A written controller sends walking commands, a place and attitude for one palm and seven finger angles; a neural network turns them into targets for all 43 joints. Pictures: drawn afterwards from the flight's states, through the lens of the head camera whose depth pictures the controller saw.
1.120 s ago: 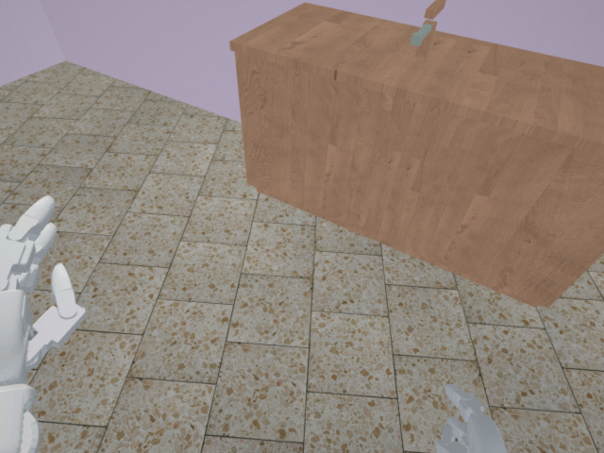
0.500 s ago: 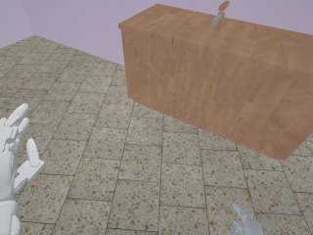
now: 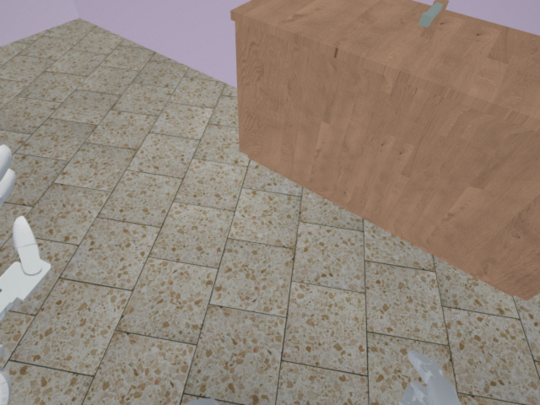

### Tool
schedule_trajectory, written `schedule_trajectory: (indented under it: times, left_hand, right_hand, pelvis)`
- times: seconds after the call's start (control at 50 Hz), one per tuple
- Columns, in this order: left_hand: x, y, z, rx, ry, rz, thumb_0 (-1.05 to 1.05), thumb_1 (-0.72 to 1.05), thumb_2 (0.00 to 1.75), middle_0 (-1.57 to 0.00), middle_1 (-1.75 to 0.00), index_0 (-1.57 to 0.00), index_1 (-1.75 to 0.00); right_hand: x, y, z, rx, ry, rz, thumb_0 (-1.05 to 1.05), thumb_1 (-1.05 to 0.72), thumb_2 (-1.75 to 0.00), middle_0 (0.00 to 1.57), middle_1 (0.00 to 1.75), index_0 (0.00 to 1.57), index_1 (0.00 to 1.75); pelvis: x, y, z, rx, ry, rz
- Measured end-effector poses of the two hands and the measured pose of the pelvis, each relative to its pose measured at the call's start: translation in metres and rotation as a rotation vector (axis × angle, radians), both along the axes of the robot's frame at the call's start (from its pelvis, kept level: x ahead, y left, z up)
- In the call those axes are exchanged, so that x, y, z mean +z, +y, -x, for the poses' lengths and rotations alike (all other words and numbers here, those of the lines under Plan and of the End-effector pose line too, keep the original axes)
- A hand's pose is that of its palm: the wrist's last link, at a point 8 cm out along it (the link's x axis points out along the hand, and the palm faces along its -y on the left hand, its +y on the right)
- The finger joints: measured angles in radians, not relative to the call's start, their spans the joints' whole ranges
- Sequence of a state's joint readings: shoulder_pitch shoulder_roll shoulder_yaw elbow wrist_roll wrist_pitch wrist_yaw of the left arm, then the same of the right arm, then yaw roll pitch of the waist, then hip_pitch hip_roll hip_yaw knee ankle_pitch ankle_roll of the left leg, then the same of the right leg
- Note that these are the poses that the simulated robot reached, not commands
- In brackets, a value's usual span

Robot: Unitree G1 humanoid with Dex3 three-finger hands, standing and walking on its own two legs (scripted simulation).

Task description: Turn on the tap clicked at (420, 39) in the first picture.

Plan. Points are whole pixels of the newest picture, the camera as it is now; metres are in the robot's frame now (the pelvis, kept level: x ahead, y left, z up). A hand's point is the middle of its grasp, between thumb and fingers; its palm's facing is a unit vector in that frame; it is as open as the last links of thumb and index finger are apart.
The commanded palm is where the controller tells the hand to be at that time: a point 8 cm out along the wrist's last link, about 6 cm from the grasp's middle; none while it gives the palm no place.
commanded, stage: walk to a spot facing it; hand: left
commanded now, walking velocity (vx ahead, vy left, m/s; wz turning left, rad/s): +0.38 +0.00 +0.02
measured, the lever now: (426, 19) +1.08 -0.37 +0.10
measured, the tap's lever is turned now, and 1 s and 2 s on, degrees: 0 0 0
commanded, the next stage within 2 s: turn to face it in 0.78 s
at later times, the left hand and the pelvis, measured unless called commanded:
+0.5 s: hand (157, 157) +0.36 +0.17 +0.18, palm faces +0.43 -0.78 -0.45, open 7.4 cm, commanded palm +0.29 +0.22 +0.20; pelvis +0.16 -0.07 +0.01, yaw +5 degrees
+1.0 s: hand (122, 99) +0.43 +0.23 +0.22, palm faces +0.59 -0.69 -0.42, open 7.4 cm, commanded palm +0.38 +0.26 +0.20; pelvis +0.29 -0.05 +0.02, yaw +14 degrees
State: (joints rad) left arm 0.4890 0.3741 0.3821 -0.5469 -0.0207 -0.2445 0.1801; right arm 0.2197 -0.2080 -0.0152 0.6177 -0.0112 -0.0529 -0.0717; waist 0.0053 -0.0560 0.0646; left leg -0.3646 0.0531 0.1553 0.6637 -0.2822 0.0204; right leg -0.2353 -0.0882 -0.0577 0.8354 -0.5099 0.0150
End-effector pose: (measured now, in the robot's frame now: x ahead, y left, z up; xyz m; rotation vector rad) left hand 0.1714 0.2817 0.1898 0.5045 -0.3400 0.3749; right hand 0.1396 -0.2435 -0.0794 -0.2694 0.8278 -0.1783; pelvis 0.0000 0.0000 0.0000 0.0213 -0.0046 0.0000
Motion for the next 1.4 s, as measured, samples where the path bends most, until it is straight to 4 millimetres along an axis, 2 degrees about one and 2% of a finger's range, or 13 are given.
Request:
schedule_trajectory:
  times: [0.08,0.22,0.3,0.42,0.52,0.62,0.74,0.84,0.96,1.06,1.2,1.3,1.4]
  left_hand:
    - [0.004,0.002,-0.032,0.003,0.011,0.008,0.01,0.89,0.9,-0.21,-0.3,-0.21,-0.3]
    - [0.029,-0.03,-0.074,-0.049,0.014,-0.01,0.01,0.89,0.9,-0.21,-0.3,-0.2,-0.3]
    - [0.028,-0.043,-0.1,-0.012,0.052,-0.058,0.01,0.89,0.9,-0.21,-0.3,-0.21,-0.3]
    - [0.008,-0.062,-0.137,0.053,0.044,-0.034,0.01,0.89,0.9,-0.21,-0.3,-0.21,-0.3]
    - [0.014,-0.071,-0.154,0.041,0.075,-0.032,0.01,0.89,0.9,-0.21,-0.3,-0.21,-0.3]
    - [0.029,-0.061,-0.167,0.073,0.048,-0.066,0.01,0.88,0.9,-0.21,-0.3,-0.21,-0.3]
    - [0.023,-0.029,-0.187,0.16,-0.051,-0.022,0.01,0.89,0.9,-0.21,-0.3,-0.21,-0.3]
    - [0.008,-0.008,-0.218,0.165,-0.099,-0.002,0.01,0.89,0.9,-0.21,-0.3,-0.21,-0.3]
    - [0.032,-0.017,-0.218,0.161,-0.067,-0.046,0.01,0.89,0.9,-0.21,-0.3,-0.21,-0.3]
    - [0.041,-0.024,-0.211,0.261,-0.026,-0.066,0.01,0.89,0.9,-0.21,-0.3,-0.21,-0.3]
    - [0.008,-0.041,-0.258,0.328,0.0,0.08,0.01,0.89,0.9,-0.2,-0.3,-0.2,-0.3]
    - [0.005,-0.064,-0.296,0.165,0.037,0.101,0.01,0.89,0.9,-0.21,-0.3,-0.2,-0.3]
    - [0.02,-0.067,-0.309,0.024,-0.008,0.0,0.01,0.89,0.9,-0.21,-0.3,-0.21,-0.3]
  right_hand:
    - [0.009,0.017,-0.04,-0.001,-0.069,-0.061,0.01,-0.9,-0.9,0.2,0.3,0.2,0.3]
    - [0.023,0.029,-0.088,0.029,-0.116,-0.148,0.01,-0.9,-0.9,0.2,0.3,0.2,0.3]
    - [0.01,0.012,-0.112,0.031,-0.091,-0.163,0.01,-0.9,-0.9,0.2,0.3,0.2,0.3]
    - [-0.025,-0.036,-0.156,0.072,0.003,-0.107,0.01,-0.9,-0.9,0.2,0.3,0.2,0.3]
    - [-0.006,-0.067,-0.186,0.045,0.032,-0.039,0.01,-0.9,-0.9,0.2,0.3,0.2,0.3]
    - [0.018,-0.074,-0.22,0.068,0.021,0.022,0.01,-0.9,-0.9,0.2,0.3,0.19,0.3]
    - [0.024,-0.049,-0.274,0.128,-0.028,0.061,0.01,-0.9,-0.9,0.2,0.3,0.19,0.3]
    - [0.014,-0.003,-0.319,0.162,-0.105,-0.021,0.01,-0.9,-0.9,0.2,0.3,0.19,0.3]
    - [0.018,0.049,-0.346,0.263,-0.097,-0.164,0.01,-0.9,-0.9,0.2,0.3,0.2,0.3]
    - [0.013,0.059,-0.364,0.338,-0.071,-0.21,0.01,-0.9,-0.9,0.2,0.3,0.2,0.3]
    - [-0.003,0.016,-0.399,0.342,-0.085,-0.169,0.01,-0.9,-0.9,0.21,0.3,0.2,0.3]
    - [0.021,-0.032,-0.405,0.218,-0.117,-0.076,0.01,-0.9,-0.9,0.2,0.3,0.2,0.3]
    - [0.041,-0.067,-0.392,0.101,-0.151,0.018,0.01,-0.9,-0.9,0.2,0.3,0.2,0.3]
  pelvis:
    - [0.007,-0.001,-0.019,-0.002,-0.003,0.012]
    - [0.023,-0.018,-0.066,-0.01,0.015,0.031]
    - [0.019,-0.038,-0.1,0.003,0.007,0.036]
    - [-0.002,-0.063,-0.136,0.054,-0.02,0.02]
    - [0.011,-0.069,-0.164,0.093,-0.014,0.015]
    - [0.02,-0.069,-0.198,0.131,-0.003,-0.001]
    - [0.01,-0.05,-0.24,0.16,-0.012,-0.006]
    - [-0.005,-0.041,-0.257,0.205,-0.041,0.009]
    - [0.011,-0.045,-0.278,0.242,-0.015,0.049]
    - [0.018,-0.056,-0.302,0.235,-0.014,0.055]
    - [0.008,-0.075,-0.325,0.206,-0.028,0.023]
    - [0.014,-0.077,-0.328,0.155,-0.006,0.0]
    - [0.011,-0.07,-0.329,0.091,0.015,0.019]
